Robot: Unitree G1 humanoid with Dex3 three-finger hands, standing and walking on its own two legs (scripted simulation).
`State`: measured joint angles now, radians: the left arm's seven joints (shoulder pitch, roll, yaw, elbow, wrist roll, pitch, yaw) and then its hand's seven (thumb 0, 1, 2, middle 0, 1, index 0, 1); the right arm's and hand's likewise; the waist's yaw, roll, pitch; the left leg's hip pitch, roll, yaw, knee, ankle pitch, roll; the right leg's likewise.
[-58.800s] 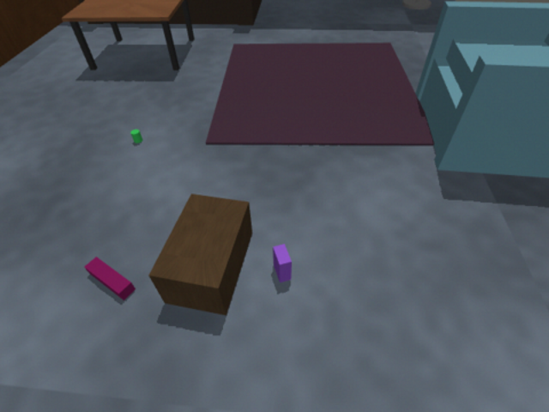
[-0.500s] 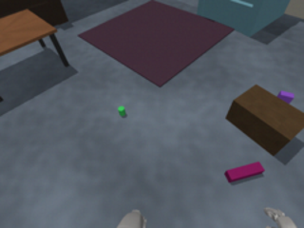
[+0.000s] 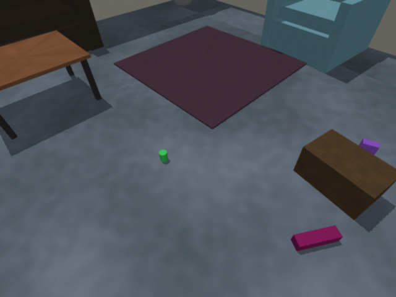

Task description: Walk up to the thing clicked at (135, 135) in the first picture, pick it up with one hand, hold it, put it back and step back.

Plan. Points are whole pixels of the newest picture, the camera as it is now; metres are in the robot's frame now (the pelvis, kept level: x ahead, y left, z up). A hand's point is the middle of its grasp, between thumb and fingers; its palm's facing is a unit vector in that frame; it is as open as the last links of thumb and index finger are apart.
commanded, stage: step back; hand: left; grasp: from above
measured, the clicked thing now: (163, 155) +1.11 +0.28 -0.73
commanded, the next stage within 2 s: stand in 0.58 s
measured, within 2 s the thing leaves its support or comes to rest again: neither
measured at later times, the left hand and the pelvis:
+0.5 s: hand out of the picture +0.11 +0.29 -0.15, palm faces +0.02 -0.93 -0.35, open 7.4 cm; pelvis +0.05 +0.02 +0.00, yaw +1 degrees
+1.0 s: hand out of the picture +0.13 +0.28 -0.14, palm faces -0.03 -0.94 -0.33, open 7.4 cm; pelvis +0.05 +0.03 +0.02, yaw +0 degrees
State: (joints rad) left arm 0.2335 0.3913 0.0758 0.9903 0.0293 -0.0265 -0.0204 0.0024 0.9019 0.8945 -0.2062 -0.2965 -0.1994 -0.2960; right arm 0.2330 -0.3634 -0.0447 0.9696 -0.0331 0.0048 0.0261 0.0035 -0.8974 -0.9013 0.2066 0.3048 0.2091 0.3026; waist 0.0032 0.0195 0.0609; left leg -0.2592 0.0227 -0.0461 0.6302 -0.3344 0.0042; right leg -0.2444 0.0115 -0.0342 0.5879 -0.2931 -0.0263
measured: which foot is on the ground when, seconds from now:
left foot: down 0.00-0.00, up 0.02-0.24, down 0.26-1.00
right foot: down 0.00-1.00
